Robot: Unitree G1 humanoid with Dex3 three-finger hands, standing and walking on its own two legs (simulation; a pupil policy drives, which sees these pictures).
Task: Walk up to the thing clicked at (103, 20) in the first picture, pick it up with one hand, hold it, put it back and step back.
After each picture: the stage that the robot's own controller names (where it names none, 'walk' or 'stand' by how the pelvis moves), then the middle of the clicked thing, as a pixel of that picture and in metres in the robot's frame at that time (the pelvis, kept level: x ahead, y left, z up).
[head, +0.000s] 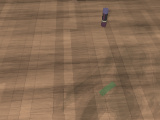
stand; (104, 17) +1.81 -0.27 -0.65
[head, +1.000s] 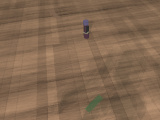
walk; (86, 29) +1.72 +0.12 -0.63
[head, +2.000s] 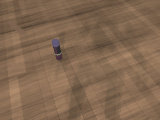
walk; (57, 50) +1.16 +0.34 -0.65
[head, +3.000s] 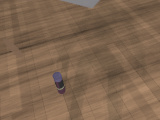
walk; (59, 83) +0.75 +0.28 -0.65
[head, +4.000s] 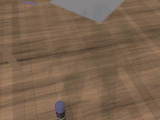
walk; (60, 112) +0.50 +0.17 -0.64
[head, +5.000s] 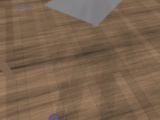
stand; out of the picture +0.41 +0.19 -0.65
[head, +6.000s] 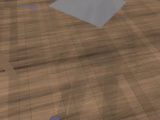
stand; out of the picture +0.41 +0.19 -0.65
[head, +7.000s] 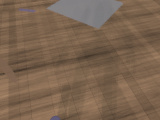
stand; out of the picture +0.42 +0.19 -0.66
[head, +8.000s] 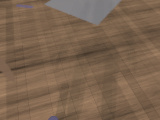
stand; out of the picture +0.40 +0.20 -0.66
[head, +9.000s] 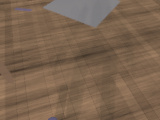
stand; out of the picture +0.40 +0.21 -0.66
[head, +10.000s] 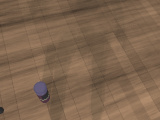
go down; (42, 93) +0.43 +0.20 -0.53
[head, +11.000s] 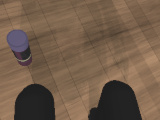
go down; (21, 50) +0.48 +0.23 -0.26
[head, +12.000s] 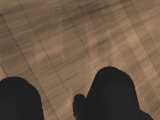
close in; out of the picture +0.48 +0.26 -0.19
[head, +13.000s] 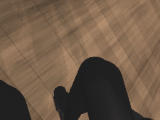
close; out of the picture +0.47 +0.28 -0.17
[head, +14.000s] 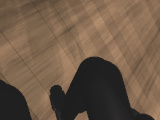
lift; out of the picture +0.45 +0.28 -0.17
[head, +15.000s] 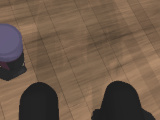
lift; (10, 56) +0.37 +0.24 -0.02
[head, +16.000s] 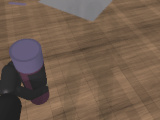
hold; (34, 77) +0.32 +0.16 +0.10
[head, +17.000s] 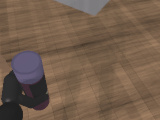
hold; (34, 85) +0.31 +0.16 +0.06
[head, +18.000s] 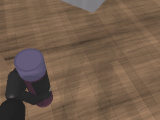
hold; (37, 83) +0.32 +0.16 +0.05
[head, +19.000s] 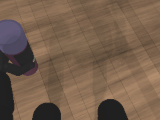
crouch; (20, 54) +0.42 +0.19 -0.03
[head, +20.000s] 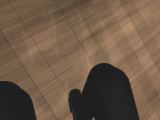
lower; out of the picture +0.47 +0.25 -0.13
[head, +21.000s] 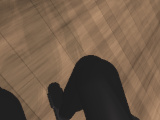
lower; out of the picture +0.47 +0.29 -0.17
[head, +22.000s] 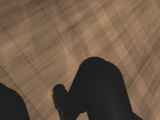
lower; out of the picture +0.46 +0.28 -0.16
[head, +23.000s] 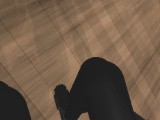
lower; out of the picture +0.45 +0.28 -0.16
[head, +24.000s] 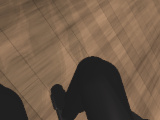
rest; out of the picture +0.46 +0.29 -0.17
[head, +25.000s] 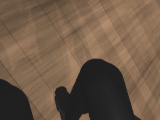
open; out of the picture +0.46 +0.26 -0.18
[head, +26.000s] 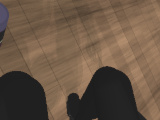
stand; out of the picture +0.46 +0.24 -0.19
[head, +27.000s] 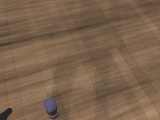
stand; (51, 109) +0.41 +0.17 -0.55
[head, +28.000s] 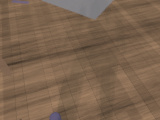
stand; out of the picture +0.41 +0.17 -0.60
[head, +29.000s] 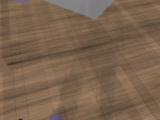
stand; out of the picture +0.39 +0.17 -0.60
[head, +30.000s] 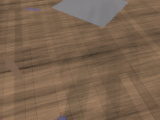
stand; out of the picture +0.41 +0.16 -0.65
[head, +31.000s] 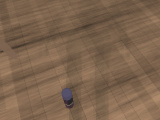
walk; (68, 99) +0.49 +0.12 -0.63
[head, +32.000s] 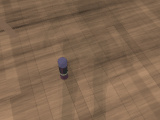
walk; (63, 69) +0.74 +0.15 -0.63
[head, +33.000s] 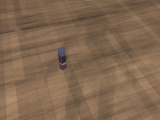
stand; (62, 59) +1.02 +0.22 -0.63
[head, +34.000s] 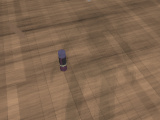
stand; (62, 60) +1.02 +0.21 -0.66
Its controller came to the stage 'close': yes
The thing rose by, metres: 0.70
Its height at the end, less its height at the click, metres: +0.00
